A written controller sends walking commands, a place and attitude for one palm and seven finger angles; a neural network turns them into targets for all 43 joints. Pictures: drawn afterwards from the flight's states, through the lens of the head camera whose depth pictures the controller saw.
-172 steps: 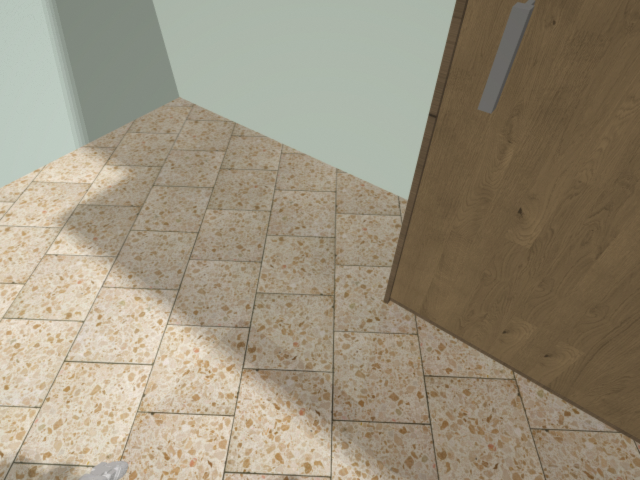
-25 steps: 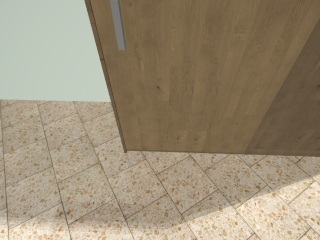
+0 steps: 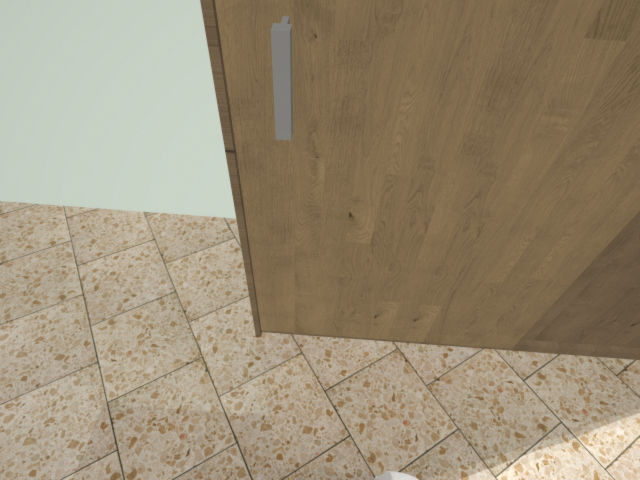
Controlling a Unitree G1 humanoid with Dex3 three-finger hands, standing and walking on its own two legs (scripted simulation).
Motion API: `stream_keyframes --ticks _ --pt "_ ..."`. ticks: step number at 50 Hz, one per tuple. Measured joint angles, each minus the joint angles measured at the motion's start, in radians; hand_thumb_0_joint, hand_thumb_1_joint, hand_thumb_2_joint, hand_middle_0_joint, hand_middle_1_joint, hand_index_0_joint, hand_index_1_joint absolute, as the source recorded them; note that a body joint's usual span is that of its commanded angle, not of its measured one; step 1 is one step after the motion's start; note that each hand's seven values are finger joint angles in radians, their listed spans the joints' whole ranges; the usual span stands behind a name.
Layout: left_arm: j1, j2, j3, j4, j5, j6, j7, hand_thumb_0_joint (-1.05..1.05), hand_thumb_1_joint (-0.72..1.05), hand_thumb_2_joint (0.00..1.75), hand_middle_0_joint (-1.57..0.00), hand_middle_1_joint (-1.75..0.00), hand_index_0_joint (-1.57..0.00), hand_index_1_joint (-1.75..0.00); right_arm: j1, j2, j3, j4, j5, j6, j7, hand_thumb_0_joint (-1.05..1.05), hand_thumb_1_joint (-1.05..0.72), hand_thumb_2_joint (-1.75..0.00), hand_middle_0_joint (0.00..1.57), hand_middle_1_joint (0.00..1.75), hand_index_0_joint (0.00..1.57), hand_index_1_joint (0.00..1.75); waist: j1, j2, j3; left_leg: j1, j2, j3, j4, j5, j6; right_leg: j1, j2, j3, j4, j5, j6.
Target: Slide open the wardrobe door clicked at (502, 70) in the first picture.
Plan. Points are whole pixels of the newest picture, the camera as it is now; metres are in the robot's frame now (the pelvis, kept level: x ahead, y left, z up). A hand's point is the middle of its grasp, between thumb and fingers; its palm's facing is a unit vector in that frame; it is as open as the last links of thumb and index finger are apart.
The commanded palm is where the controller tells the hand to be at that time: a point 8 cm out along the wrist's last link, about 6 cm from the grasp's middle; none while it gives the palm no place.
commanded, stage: take the last steps up to it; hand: left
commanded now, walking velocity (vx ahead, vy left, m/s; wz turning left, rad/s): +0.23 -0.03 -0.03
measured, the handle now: (284, 80) +0.65 +0.11 +0.18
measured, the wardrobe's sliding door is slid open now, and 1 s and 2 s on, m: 0.00 0.00 0.00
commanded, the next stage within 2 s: come to a stop and stand still in 0.18 s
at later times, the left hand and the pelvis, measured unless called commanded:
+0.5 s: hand (222, 436) +0.22 +0.16 -0.18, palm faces +0.05 -0.98 -0.21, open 7.2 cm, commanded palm none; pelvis +0.16 -0.02 -0.01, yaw +1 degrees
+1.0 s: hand (214, 460) +0.18 +0.16 -0.17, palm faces +0.02 -0.97 -0.26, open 7.4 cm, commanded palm none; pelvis +0.12 -0.03 -0.01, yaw +0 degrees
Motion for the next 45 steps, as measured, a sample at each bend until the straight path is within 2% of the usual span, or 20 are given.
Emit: stream_keyframes --ticks 6,11,13,16,18,22,26,27,29,31,34,36,40,45 --pt "-0.069 0.003 0.006 -0.034 0.000 0.007 0.003 0.01 0.94 0.90 -0.19 -0.30 -0.20 -0.30 0.061 0.024 0.000 0.038 -0.003 0.007 0.005 0.00 -0.92 -0.90 0.20 0.29 0.20 0.30 -0.024 0.015 0.004 0.104 -0.021 0.000 -0.072 -0.028 -0.012 0.007 -0.017 -0.001 -0.261 0.046 0.012" --pt "-0.106 -0.013 -0.001 -0.045 -0.001 -0.003 0.002 0.01 0.93 0.90 -0.19 -0.30 -0.20 -0.30 0.099 0.030 -0.001 0.064 -0.009 0.019 0.006 0.00 -0.91 -0.90 0.20 0.29 0.20 0.30 -0.050 0.043 0.027 0.147 0.004 0.000 -0.014 -0.118 -0.044 0.097 0.008 -0.025 -0.454 0.050 -0.002" --pt "-0.109 -0.015 -0.006 -0.049 0.001 -0.027 0.002 0.01 0.92 0.90 -0.19 -0.30 -0.20 -0.30 0.121 0.033 0.000 0.075 -0.003 0.023 0.008 0.00 -0.91 -0.90 0.20 0.29 0.20 0.30 -0.049 0.046 0.029 0.124 0.025 -0.006 0.099 -0.191 -0.059 0.151 0.023 -0.037 -0.526 0.116 -0.026" --pt "-0.109 -0.039 -0.015 -0.044 -0.007 -0.054 0.012 0.01 0.92 0.90 -0.20 -0.30 -0.20 -0.30 0.102 0.018 0.000 0.085 0.005 0.048 0.012 0.00 -0.91 -0.90 0.20 0.29 0.20 0.30 -0.043 0.074 0.046 -0.023 0.050 -0.081 0.467 -0.279 -0.058 0.169 0.044 -0.066 -0.474 0.053 -0.043" --pt "-0.101 -0.046 -0.005 -0.045 -0.018 -0.057 0.035 -0.01 0.94 0.90 -0.20 -0.30 -0.20 -0.30 0.076 0.007 -0.002 0.078 0.007 0.061 0.007 0.00 -0.91 -0.90 0.20 0.29 0.20 0.30 -0.033 0.080 0.045 -0.110 0.055 -0.112 0.581 -0.258 -0.068 0.204 0.054 -0.078 -0.510 0.039 -0.040" --pt "-0.097 -0.027 -0.011 -0.035 -0.007 -0.027 0.050 -0.02 0.96 0.90 -0.20 -0.30 -0.20 -0.30 0.005 -0.008 -0.005 0.033 0.013 0.076 -0.003 0.00 -0.91 -0.90 0.20 0.29 0.19 0.29 -0.023 0.071 0.040 -0.175 0.064 -0.124 0.428 -0.202 -0.092 0.238 0.058 -0.081 -0.564 0.049 -0.031" --pt "-0.095 -0.017 -0.010 -0.031 -0.010 0.008 0.049 -0.01 0.94 0.90 -0.20 -0.30 -0.20 -0.30 -0.064 -0.025 -0.014 -0.017 0.010 0.088 -0.006 0.00 -0.92 -0.90 0.20 0.29 0.19 0.29 -0.012 0.056 0.060 -0.167 0.058 -0.121 0.249 -0.093 -0.104 0.245 0.051 -0.077 -0.524 0.013 -0.012" --pt "-0.093 -0.014 -0.008 -0.032 -0.011 0.015 0.048 -0.01 0.94 0.90 -0.20 -0.30 -0.20 -0.30 -0.077 -0.030 -0.017 -0.025 0.009 0.088 -0.005 0.00 -0.92 -0.90 0.20 0.29 0.19 0.29 -0.010 0.049 0.066 -0.153 0.055 -0.114 0.211 -0.042 -0.093 0.243 0.045 -0.075 -0.501 -0.002 -0.005" --pt "-0.089 0.001 -0.003 -0.034 -0.016 0.035 0.047 0.00 0.93 0.90 -0.20 -0.30 -0.20 -0.30 -0.100 -0.028 -0.020 -0.041 0.006 0.087 -0.003 0.00 -0.92 -0.90 0.20 0.29 0.19 0.29 0.001 0.010 0.072 -0.140 0.034 -0.090 0.208 -0.037 -0.045 0.227 0.022 -0.054 -0.447 -0.029 0.008" --pt "-0.087 0.011 -0.002 -0.035 -0.018 0.052 0.048 0.00 0.92 0.90 -0.20 -0.30 -0.20 -0.30 -0.120 -0.027 -0.015 -0.061 0.001 0.081 -0.007 0.00 -0.92 -0.90 0.20 0.29 0.19 0.29 0.003 -0.001 0.071 -0.134 0.030 -0.081 0.193 -0.047 -0.019 0.178 0.041 -0.006 -0.292 -0.174 0.014" --pt "-0.090 0.023 0.005 -0.039 -0.018 0.056 0.049 0.00 0.92 0.90 -0.20 -0.30 -0.20 -0.30 -0.149 -0.022 -0.008 -0.083 -0.004 0.077 -0.015 0.00 -0.92 -0.90 0.20 0.29 0.20 0.29 0.001 0.001 0.075 -0.122 0.033 -0.081 0.146 -0.021 -0.010 0.116 0.080 0.050 -0.064 -0.240 0.019" --pt "-0.089 0.030 0.008 -0.046 -0.017 0.054 0.047 0.01 0.92 0.90 -0.20 -0.30 -0.20 -0.30 -0.166 -0.017 -0.006 -0.093 -0.004 0.077 -0.017 0.00 -0.91 -0.90 0.20 0.29 0.20 0.30 0.003 0.001 0.077 -0.114 0.035 -0.078 0.114 0.001 -0.011 0.104 0.090 0.065 -0.012 -0.235 0.027" --pt "-0.092 0.036 0.007 -0.057 -0.016 0.061 0.043 0.01 0.91 0.90 -0.20 -0.30 -0.20 -0.30 -0.184 -0.012 -0.007 -0.105 -0.003 0.077 -0.016 0.00 -0.91 -0.90 0.20 0.29 0.20 0.30 -0.002 0.013 0.078 -0.108 0.041 -0.077 0.076 0.034 -0.015 0.133 0.087 0.069 -0.072 -0.240 0.037" --pt "-0.095 0.025 -0.003 -0.069 -0.016 0.056 0.039 0.01 0.91 0.90 -0.20 -0.30 -0.20 -0.30 -0.173 -0.021 -0.014 -0.097 -0.004 0.085 -0.005 0.00 -0.90 -0.90 0.20 0.29 0.20 0.30 -0.012 0.044 0.070 -0.122 0.048 -0.080 0.074 0.059 -0.028 0.227 0.070 0.050 -0.315 -0.192 0.024"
